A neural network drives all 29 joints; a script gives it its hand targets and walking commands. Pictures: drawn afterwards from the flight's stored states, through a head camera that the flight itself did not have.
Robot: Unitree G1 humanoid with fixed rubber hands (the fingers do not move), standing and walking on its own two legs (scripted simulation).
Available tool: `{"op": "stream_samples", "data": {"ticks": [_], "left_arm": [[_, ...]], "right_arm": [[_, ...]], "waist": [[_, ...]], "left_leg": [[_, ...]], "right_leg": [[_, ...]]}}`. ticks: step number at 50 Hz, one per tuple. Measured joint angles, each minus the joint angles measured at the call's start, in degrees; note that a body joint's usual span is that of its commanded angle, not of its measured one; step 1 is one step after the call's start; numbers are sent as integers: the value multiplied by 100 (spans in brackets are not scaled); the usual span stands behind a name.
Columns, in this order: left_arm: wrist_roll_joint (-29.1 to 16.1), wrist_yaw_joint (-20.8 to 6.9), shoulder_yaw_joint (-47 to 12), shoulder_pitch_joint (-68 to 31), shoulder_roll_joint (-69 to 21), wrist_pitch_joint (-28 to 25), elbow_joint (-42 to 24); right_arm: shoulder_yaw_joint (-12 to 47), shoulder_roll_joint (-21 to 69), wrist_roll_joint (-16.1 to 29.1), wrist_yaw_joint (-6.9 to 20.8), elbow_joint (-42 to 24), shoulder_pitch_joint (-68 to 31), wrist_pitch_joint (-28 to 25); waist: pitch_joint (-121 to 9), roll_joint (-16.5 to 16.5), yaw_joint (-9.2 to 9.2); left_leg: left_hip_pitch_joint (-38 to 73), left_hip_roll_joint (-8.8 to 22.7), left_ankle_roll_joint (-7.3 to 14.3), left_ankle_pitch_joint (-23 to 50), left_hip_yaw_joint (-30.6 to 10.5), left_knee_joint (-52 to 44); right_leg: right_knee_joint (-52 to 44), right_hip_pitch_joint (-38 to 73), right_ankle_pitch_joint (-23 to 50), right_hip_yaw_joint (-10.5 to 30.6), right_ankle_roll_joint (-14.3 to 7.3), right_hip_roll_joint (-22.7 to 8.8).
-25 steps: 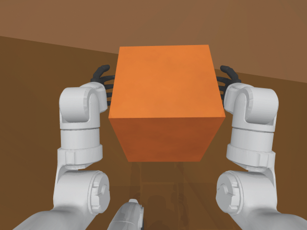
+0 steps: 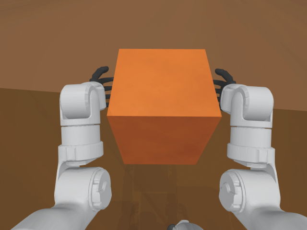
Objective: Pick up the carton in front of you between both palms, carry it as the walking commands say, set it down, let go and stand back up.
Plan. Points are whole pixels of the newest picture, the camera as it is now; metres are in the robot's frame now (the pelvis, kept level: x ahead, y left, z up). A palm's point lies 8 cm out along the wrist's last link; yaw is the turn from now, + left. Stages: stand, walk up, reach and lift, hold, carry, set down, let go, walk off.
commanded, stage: carry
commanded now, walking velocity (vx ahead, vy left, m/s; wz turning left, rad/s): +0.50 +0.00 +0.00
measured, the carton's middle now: (160, 112) +0.39 -0.02 +0.11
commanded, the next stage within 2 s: none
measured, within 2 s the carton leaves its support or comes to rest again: neither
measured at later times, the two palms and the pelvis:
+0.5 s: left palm (101, 25) +0.68 +0.17 +0.21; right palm (192, 28) +0.66 -0.13 +0.21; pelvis +0.30 +0.03 +0.05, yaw +0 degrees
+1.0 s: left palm out of the picture +0.95 +0.18 +0.24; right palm out of the picture +0.99 -0.12 +0.25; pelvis +0.59 +0.00 +0.10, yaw +1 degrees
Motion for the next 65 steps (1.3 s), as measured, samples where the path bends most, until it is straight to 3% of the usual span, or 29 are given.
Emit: {"op": "stream_samples", "data": {"ticks": [1,4,6,10,14,19,21,24,26,30,35,38,40,41,44,46,49,52,56,59,61,63,65], "left_arm": [[24,2,-64,-19,-27,-72,159],[14,39,-242,143,-68,-124,382],[-111,110,-326,320,-32,-72,281],[-360,221,-330,421,28,-38,-69],[-430,261,-241,259,35,-81,-271],[-368,207,-192,23,108,-71,41],[-344,128,-150,-4,243,-75,244],[-275,41,-75,88,267,-55,491],[-179,31,-44,98,197,12,507],[-55,39,-16,90,75,71,180],[-14,43,31,89,14,74,-298],[-19,39,30,71,28,66,-237],[0,38,-26,-13,20,13,28],[22,41,-86,-37,-8,-55,186],[21,104,-262,105,-57,-113,434],[-99,143,-331,279,-20,-63,354],[-300,223,-353,396,36,-25,107],[-392,272,-301,337,44,-56,-113],[-406,282,-225,143,45,-89,-189],[-353,240,-207,12,96,-65,23],[-326,169,-163,-36,222,-54,214],[-301,85,-93,21,296,-67,409],[-227,52,-51,55,260,-17,531]], "right_arm": [[-21,-65,4,31,86,14,-14],[-67,-120,-26,108,320,116,-16],[-70,-57,-103,110,327,135,44],[-128,65,-221,109,-13,126,120],[-193,123,-274,109,-394,75,128],[-193,101,-302,118,-188,-27,106],[-92,156,-356,117,140,-96,-14],[82,193,-362,102,376,64,-39],[157,148,-229,71,294,235,9],[161,89,-2,-31,-16,320,18],[55,101,41,-65,-258,139,-28],[28,81,3,-50,-128,23,-13],[3,-8,-20,-8,31,-26,16],[-19,-72,-17,22,113,-13,4],[-61,-123,-60,101,357,83,-4],[-77,-61,-136,106,382,105,53],[-114,40,-237,105,167,112,119],[-165,103,-288,103,-168,99,135],[-207,114,-304,104,-420,48,136],[-196,91,-309,108,-237,-22,127],[-107,126,-350,107,93,-124,29],[21,186,-404,96,351,-91,-42],[118,172,-333,77,391,72,-5]], "waist": [[-7,48,105],[35,-76,471],[121,-137,644],[310,-185,821],[304,-205,839],[10,-321,628],[-16,-467,392],[10,-292,16],[80,-226,-140],[260,-183,-278],[229,-177,-268],[61,-108,-146],[-12,-7,17],[-15,43,122],[33,-79,489],[120,-138,661],[277,-176,802],[346,-195,848],[232,-215,798],[38,-314,643],[-11,-442,444],[-12,-368,159],[27,-271,-52]], "left_leg": [[-206,106,6,130,-50,715],[-1300,-162,119,330,-481,3440],[-1999,-262,206,513,-497,4352],[-3010,-176,216,747,-393,4172],[-3392,-28,150,954,-269,2769],[-2670,-187,251,1433,170,673],[-2448,-343,280,1492,338,803],[-2086,-362,305,1119,253,786],[-1763,-345,252,1104,179,468],[-1145,-295,266,1014,114,-90],[-426,-262,170,721,63,-559],[-2,-168,38,372,28,-627],[79,13,-12,-8,26,-57],[-126,124,-7,136,-20,665],[-1242,-158,107,348,-477,3439],[-1958,-268,201,521,-502,4377],[-2782,-217,231,714,-428,4388],[-3310,-91,178,814,-335,3671],[-3339,7,146,1172,-182,2032],[-2798,-150,233,1434,146,818],[-2500,-303,291,1685,324,749],[-2310,-346,296,1298,308,915],[-2003,-355,281,1115,220,700]], "right_leg": [[160,67,6,-71,-55,42],[231,406,-487,-14,-126,78],[-74,736,-543,69,-70,75],[-657,1371,-610,157,-45,27],[-1040,1929,-828,211,41,-28],[-901,2555,-1504,280,290,-250],[293,2310,-1581,411,297,-483],[2764,1299,-1304,825,261,-190],[3528,631,-1053,808,197,-97],[3357,-369,-824,674,153,-136],[1837,-825,-596,471,168,-260],[684,-526,-411,208,112,-182],[48,-55,0,-28,-8,-2],[196,22,12,-99,-68,41],[264,365,-473,-39,-145,80],[-42,695,-527,42,-95,81],[-503,1187,-564,113,-74,53],[-843,1623,-687,157,-50,19],[-1118,2175,-996,214,90,-40],[-1003,2560,-1444,265,253,-204],[1,2401,-1621,336,292,-448],[1798,1747,-1397,707,302,-287],[3175,1019,-1228,812,243,-99]]}}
